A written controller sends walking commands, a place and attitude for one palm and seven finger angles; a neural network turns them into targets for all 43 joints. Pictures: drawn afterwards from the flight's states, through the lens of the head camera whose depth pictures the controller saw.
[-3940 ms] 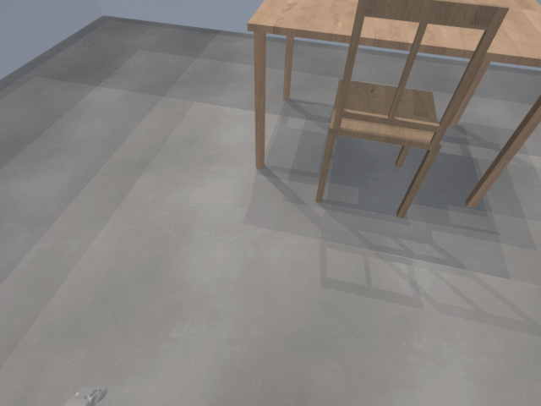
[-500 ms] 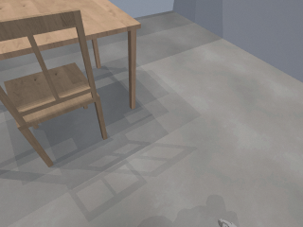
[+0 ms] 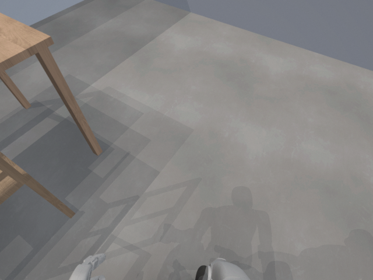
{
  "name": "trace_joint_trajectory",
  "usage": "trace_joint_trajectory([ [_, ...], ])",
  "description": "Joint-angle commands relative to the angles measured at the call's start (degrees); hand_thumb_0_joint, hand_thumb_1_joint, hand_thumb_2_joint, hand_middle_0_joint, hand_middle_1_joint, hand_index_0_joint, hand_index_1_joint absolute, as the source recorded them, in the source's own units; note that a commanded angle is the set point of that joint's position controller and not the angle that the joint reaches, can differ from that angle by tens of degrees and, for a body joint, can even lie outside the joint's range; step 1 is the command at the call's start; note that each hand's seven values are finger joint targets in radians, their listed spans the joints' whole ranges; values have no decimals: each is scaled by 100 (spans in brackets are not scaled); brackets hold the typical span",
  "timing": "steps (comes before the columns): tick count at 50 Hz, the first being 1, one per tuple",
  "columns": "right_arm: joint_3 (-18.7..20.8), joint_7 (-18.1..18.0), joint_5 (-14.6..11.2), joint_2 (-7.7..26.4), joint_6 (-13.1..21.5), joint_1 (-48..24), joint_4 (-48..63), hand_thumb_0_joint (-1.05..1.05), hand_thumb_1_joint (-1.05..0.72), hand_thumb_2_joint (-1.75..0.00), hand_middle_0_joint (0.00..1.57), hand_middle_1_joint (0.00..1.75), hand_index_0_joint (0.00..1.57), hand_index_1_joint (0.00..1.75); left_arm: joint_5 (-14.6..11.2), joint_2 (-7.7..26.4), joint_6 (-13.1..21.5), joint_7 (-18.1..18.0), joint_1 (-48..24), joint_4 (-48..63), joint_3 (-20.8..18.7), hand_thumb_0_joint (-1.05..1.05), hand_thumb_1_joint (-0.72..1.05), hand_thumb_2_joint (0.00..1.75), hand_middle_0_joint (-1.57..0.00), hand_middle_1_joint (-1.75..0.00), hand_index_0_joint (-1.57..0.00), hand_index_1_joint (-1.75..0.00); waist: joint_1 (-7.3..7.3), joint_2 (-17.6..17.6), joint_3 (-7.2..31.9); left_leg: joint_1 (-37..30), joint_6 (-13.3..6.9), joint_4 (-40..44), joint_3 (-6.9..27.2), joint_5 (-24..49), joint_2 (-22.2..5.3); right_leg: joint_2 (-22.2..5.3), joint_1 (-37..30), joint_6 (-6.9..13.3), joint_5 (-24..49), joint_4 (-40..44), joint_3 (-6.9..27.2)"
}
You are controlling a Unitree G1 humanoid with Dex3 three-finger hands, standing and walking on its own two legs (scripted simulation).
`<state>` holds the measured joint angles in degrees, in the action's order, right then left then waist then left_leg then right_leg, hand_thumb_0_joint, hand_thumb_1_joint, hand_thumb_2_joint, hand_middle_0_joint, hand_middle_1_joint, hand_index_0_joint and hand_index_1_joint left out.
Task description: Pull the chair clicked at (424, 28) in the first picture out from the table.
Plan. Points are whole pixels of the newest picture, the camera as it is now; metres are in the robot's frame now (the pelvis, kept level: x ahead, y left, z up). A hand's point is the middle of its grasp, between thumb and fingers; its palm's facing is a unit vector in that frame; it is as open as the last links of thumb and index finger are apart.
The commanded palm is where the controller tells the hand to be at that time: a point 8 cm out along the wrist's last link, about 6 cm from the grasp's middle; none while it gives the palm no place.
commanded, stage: turn to face it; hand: left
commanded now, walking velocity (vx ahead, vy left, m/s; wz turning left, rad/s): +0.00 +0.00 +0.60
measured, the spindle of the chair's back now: out of the picture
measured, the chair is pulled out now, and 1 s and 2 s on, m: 0.00 0.00 0.00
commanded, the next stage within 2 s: take the last steps up to it in 1.82 s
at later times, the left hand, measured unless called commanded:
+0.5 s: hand (95, 277) +0.14 +0.22 -0.16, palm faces +0.23 -0.96 -0.17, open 7.3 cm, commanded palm none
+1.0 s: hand out of the picture +0.12 +0.18 -0.11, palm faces +0.46 -0.84 -0.29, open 7.4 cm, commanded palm none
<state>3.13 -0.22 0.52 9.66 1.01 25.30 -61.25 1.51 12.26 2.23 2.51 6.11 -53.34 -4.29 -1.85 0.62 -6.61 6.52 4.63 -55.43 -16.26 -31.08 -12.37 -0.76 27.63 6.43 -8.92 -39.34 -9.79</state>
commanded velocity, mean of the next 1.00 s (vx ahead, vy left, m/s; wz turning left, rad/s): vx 0.00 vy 0.00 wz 0.60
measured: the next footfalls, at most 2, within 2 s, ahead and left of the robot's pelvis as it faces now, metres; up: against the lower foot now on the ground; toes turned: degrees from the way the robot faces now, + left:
left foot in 0.44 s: +0.13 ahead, +0.14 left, +0.00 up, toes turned +18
right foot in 0.88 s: +0.19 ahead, -0.12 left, +0.00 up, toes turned +20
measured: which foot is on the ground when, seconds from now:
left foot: up 0.00-0.42, down 0.44-0.88, up 0.90-1.00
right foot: down 0.00-0.44, up 0.46-0.86, down 0.88-1.00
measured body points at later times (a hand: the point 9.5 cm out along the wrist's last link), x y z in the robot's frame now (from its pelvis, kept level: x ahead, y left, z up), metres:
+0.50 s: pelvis +0.09 +0.03 +0.02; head +0.11 +0.06 +0.46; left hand +0.13 +0.27 -0.14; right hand +0.17 -0.20 -0.12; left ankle +0.10 +0.12 -0.71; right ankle +0.09 -0.07 -0.68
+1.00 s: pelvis +0.11 -0.04 +0.03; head +0.14 -0.06 +0.48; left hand +0.09 +0.23 -0.09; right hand +0.31 -0.25 -0.12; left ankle +0.05 +0.09 -0.63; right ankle +0.16 -0.13 -0.71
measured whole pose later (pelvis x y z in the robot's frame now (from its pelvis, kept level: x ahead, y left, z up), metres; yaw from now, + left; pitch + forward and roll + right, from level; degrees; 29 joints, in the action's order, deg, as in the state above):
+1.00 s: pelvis +0.11 -0.04 +0.03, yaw +28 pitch -1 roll +1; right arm 6.2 1.4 1.4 16.6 -4.3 10.2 -53.2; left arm 1.3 10.0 -0.4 -1.1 10.5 -50.3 -2.0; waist -1.5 -3.3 -2.8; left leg 30.1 3.2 -63.8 1.4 -23.9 0.6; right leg -4.2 13.7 0.8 -17.8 -32.3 -7.1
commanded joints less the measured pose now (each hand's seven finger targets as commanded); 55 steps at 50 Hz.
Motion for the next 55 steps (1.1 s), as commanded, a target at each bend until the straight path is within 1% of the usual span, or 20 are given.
trace_joint_trajectory([
  [1, 85, -142, -10, 598, 152, -393, 797, 0, -90, -90, 20, 30, 20, 30, -122, 1270, 6, -287, 1369, -9, -228, 0, 90, 90, -20, -30, -20, -30, 554, 798, 1810, 2726, -135, -2899, 1539, 312, 388, -2274, -3023, 785, 2816, 1831, 3086],
  [3, 10, -140, 76, 410, -24, -210, 434, 0, -90, -90, 20, 30, 20, 30, -94, 674, 44, -378, 580, 69, -52, 0, 90, 90, -20, -30, -20, -30, 81, -52, 1112, 2120, -183, -2204, 1580, 947, 206, -1736, -1449, 426, 2431, 2051, 1874],
  [6, -94, -130, 85, 171, -215, 385, 123, 0, -90, -90, 20, 30, 20, 30, -55, 396, 76, -395, 247, 5, 114, 0, 90, 90, -20, -30, -20, -30, -259, 283, 1078, 1576, -179, -1118, 1529, 1152, 343, -1408, -822, 235, 2085, 2196, 908],
  [10, -99, -71, 60, 120, -266, -6, 223, 0, -90, -90, 20, 30, 20, 30, -77, 356, -19, -387, 284, -69, 136, 0, 90, 90, -20, -30, -20, -30, -95, 513, 717, 1688, -176, -249, 1338, 1249, 501, -1480, -897, 195, 825, 2518, 723],
  [16, -35, 26, 56, 171, -256, -902, 622, 0, -90, -90, 20, 30, 20, 30, -20, 583, -136, -472, 581, -62, -51, 0, 90, 90, -20, -30, -20, -30, 236, 466, 456, 1770, -195, 844, 1103, 750, 556, -1995, -1438, 287, 848, 2106, 689],
  [20, 47, 55, 87, 390, -229, -574, 677, 0, -90, -90, 20, 30, 20, 30, -80, 595, -218, -441, 673, 23, -124, 0, 90, 90, -20, -30, -20, -30, 80, -21, 713, 773, -332, 2451, 1051, 1877, 632, -1733, -1341, -255, 711, 865, 105],
  [21, 142, 40, 119, 800, -187, -376, 725, 0, -90, -90, 20, 30, 20, 30, -116, 402, -261, -409, 774, 138, -126, 0, 90, 90, -20, -30, -20, -30, 10, -1117, 860, 329, -778, 3052, 2331, 3219, -180, -1173, -642, -666, -316, -65, -187],
  [22, 229, 7, 145, 1232, -176, -218, 793, 0, -90, -90, 20, 30, 20, 30, -140, 153, -274, -398, 564, 396, -64, 0, 90, 90, -20, -30, -20, -30, -95, -2040, 737, 149, -1529, 3594, 3687, 4782, -1245, -529, 230, -1006, -2591, -1154, -196],
  [23, 249, -51, 147, 1291, -162, -75, 699, 0, -90, -90, 20, 30, 20, 30, -63, 246, -300, -425, 185, 529, -25, 0, 90, 90, -20, -30, -20, -30, -264, -1805, 903, 169, -1825, 3730, 3960, 4363, -1312, -417, 389, -954, -2971, -2174, 407],
  [25, 235, -109, 125, 1165, -104, -446, 788, 0, -90, -90, 20, 30, 20, 30, -54, 257, -258, -379, 43, 489, -103, 0, 90, 90, -20, -30, -20, -30, -117, -997, 935, 34, -1683, 3566, 3519, 4207, -905, -495, 848, -969, -2145, -2810, 872],
  [28, 195, -125, 84, 1069, -39, -912, 942, 0, -90, -90, 20, 30, 20, 30, -71, 311, -285, -341, 355, 281, -124, 0, 90, 90, -20, -30, -20, -30, 70, -730, 1183, -163, -1376, 3418, 2598, 4850, -352, -501, 568, -1084, -1493, -2541, 874],
  [38, 382, -18, 100, 1455, -213, -1214, 1081, 0, -90, -90, 20, 30, 20, 30, -115, 422, -354, -370, 231, 504, -83, 0, 90, 90, -20, -30, -20, -30, -24, -1102, 1006, 315, -1394, 3362, 3143, 3997, -79, -162, -384, -1139, -1675, -653, 780],
  [41, 431, 14, 76, 1499, -264, -1587, 1244, 0, -90, -90, 20, 30, 20, 30, -139, 521, -297, -388, 794, 446, -92, 0, 90, 90, -20, -30, -20, -30, 254, -1119, 1127, 827, -1170, 2984, 3204, 3684, 178, -31, -1367, -1092, -889, 673, 668],
  [42, 427, 32, 37, 1394, -272, -1625, 1301, 0, -90, -90, 20, 30, 20, 30, -128, 656, -245, -409, 1012, 414, -122, 0, 90, 90, -20, -30, -20, -30, 366, -804, 1200, 1273, -935, 2622, 3129, 3238, 407, -198, -2071, -1046, -378, 1604, 768],
  [43, 380, 80, -23, 1045, -281, -1542, 1393, 0, -90, -90, 20, 30, 20, 30, -30, 1186, -166, -457, 1167, 437, -202, 0, 90, 90, -20, -30, -20, -30, 438, 589, 1260, 2349, -479, 1535, 2469, 1799, 1014, -1446, -2925, -710, -337, 2398, 1964],
  [44, 323, 87, 32, 796, -268, -1591, 1588, 0, -90, -90, 20, 30, 20, 30, 6, 1628, -177, -461, 1076, 546, -252, 0, 90, 90, -20, -30, -20, -30, 440, 1763, 1031, 3024, -162, 174, 1770, -297, 1575, -2796, -2586, -63, 322, 2503, 3067],
  [45, 377, 80, 96, 1099, -332, -1730, 1560, 0, -90, -90, 20, 30, 20, 30, -32, 1457, -164, -480, 973, 602, -234, 0, 90, 90, -20, -30, -20, -30, 451, 1530, 955, 2874, -245, -698, 2145, -239, 1250, -2762, -1961, 140, 204, 2473, 2831],
  [48, 373, 181, 96, 1011, -430, -1556, 1291, 0, -90, -90, 20, 30, 20, 30, -20, 943, -179, -470, 157, 761, -77, 0, 90, 90, -20, -30, -20, -30, -18, 797, 338, 2786, -127, -1683, 1879, 801, 989, -1950, -1261, -34, 159, 2247, 1560],
  [50, 323, 208, 93, 926, -447, -1541, 1251, 0, -90, -90, 20, 30, 20, 30, -9, 892, -148, -467, 306, 753, -52, 0, 90, 90, -20, -30, -20, -30, 54, 878, 403, 2685, -33, -1487, 1652, 963, 987, -1817, -1488, -82, 546, 2136, 1038],
  [55, 241, 225, 67, 863, -456, -2121, 1424, 0, -90, -90, 20, 30, 20, 30, 13, 1123, -185, -453, 901, 527, -98, 0, 90, 90, -20, -30, -20, -30, 385, 834, 483, 2479, 18, -308, 1349, 676, 970, -2039, -2026, 46, 1000, 2026, 797],
])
